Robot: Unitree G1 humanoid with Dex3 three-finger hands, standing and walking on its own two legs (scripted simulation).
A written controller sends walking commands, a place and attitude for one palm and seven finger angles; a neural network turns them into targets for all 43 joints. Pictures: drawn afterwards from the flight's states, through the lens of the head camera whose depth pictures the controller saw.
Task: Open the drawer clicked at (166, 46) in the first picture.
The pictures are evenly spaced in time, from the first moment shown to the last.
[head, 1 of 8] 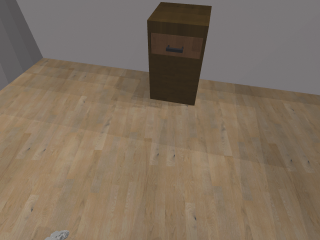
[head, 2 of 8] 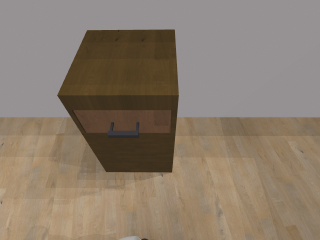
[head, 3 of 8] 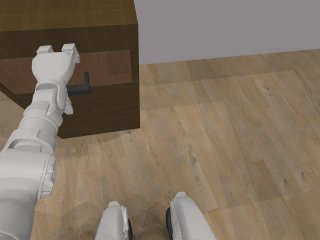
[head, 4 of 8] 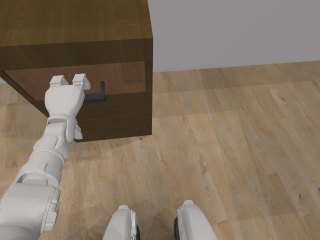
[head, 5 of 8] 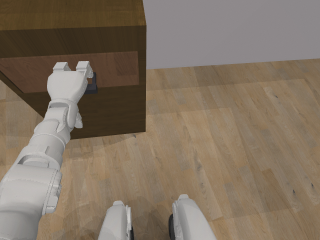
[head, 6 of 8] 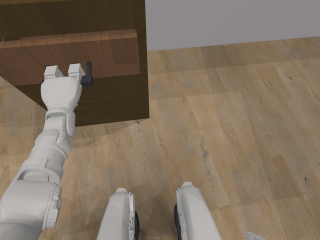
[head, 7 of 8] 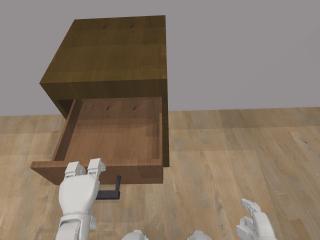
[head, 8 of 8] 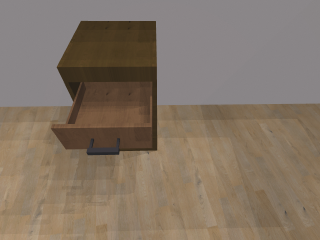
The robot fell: no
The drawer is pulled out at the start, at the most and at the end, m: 0.00 0.27 0.27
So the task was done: yes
